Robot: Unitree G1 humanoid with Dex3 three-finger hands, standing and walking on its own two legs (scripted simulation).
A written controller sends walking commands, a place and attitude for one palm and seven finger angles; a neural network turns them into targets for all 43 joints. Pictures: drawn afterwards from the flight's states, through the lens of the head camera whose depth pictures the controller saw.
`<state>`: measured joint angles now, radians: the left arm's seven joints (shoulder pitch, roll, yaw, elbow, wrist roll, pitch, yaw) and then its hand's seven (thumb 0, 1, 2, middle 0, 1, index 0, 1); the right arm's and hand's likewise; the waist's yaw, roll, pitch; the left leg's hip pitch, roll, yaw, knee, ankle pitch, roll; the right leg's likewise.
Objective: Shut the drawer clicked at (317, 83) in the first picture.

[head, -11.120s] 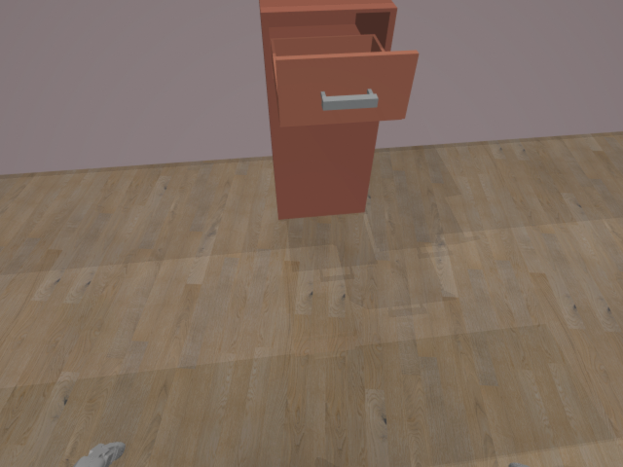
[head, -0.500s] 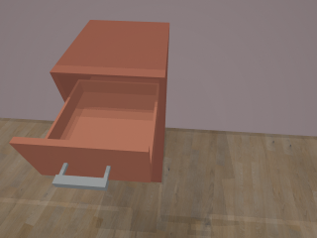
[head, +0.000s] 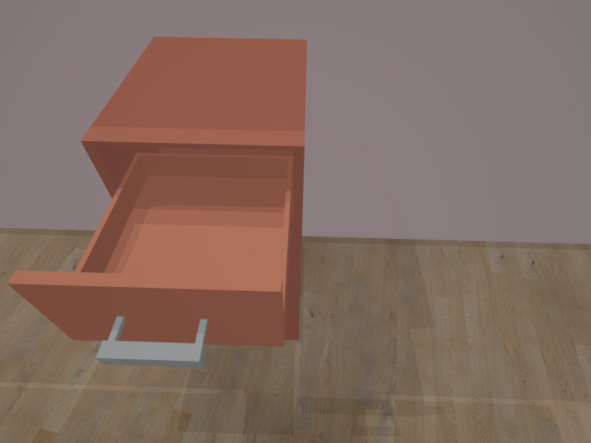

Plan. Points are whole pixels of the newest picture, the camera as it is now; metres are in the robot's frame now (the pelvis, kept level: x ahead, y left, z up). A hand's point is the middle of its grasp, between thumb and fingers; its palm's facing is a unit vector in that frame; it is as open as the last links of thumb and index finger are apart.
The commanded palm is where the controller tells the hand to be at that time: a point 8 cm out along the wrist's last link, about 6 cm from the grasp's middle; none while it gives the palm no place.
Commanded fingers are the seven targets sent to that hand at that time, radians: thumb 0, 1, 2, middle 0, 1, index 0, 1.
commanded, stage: come to a stop and stand still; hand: left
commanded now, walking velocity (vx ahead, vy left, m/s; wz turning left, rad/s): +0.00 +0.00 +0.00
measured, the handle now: (157, 339) +0.25 +0.22 -0.02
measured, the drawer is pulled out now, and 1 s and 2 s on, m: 0.29 0.29 0.28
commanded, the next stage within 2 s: look again from close up in 0.12 s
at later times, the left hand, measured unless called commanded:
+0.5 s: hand out of the picture -0.02 +0.19 -0.17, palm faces +0.03 -0.97 -0.22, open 7.4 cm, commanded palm none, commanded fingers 0.00 0.90 0.90 -0.20 -0.30 -0.20 -0.30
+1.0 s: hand (151, 411) +0.17 +0.20 -0.04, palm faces +0.26 -0.95 -0.16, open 7.1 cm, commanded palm +0.07 +0.23 -0.05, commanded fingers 0.00 0.90 0.90 -0.40 -0.52 -0.40 -0.52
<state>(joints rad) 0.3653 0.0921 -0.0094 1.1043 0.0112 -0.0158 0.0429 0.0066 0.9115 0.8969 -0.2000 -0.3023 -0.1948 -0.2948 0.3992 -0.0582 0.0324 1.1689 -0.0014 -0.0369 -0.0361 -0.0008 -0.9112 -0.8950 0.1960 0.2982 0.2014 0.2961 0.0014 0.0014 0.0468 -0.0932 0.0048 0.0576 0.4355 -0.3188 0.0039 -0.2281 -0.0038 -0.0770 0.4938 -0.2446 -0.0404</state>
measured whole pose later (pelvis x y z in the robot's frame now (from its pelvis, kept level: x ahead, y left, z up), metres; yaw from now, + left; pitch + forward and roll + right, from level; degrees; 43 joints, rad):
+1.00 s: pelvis -0.01 +0.02 -0.01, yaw +2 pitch +1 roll +0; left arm 0.44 0.15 0.03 0.17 -0.13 -0.08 0.11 0.03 0.94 0.90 -0.25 -0.35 -0.24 -0.35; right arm 0.34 -0.25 -0.02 0.87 0.02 -0.28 -0.06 0.02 -0.93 -0.89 0.20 0.30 0.20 0.30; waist -0.03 0.05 -0.05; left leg -0.23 -0.03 0.04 0.56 -0.36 0.03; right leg -0.34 -0.04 -0.09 0.59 -0.27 -0.01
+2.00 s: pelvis -0.02 +0.02 -0.05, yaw +2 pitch +8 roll -2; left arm 0.80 0.17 0.04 -0.44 -0.19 -0.32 -0.15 0.02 0.90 0.90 -1.21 -1.40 -1.20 -1.39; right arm 0.24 -0.21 -0.01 0.48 0.05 -0.28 -0.02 0.01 -0.91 -0.90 0.20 0.30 0.20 0.30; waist 0.01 0.04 -0.13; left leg -0.56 0.00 0.01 0.96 -0.53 0.04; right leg -0.63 -0.04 -0.12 0.90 -0.40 -0.01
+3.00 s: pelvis -0.02 +0.01 -0.04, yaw +3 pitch +4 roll -1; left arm 0.84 0.17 0.05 -0.47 -0.21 -0.28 -0.18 0.02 0.90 0.90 -1.40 -1.60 -1.40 -1.60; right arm 0.24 -0.21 0.02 0.52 0.05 -0.34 -0.04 0.01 -0.91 -0.90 0.20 0.30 0.20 0.30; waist 0.04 0.06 -0.09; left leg -0.46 0.01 0.00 0.87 -0.49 0.02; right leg -0.53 -0.02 -0.13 0.82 -0.37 -0.03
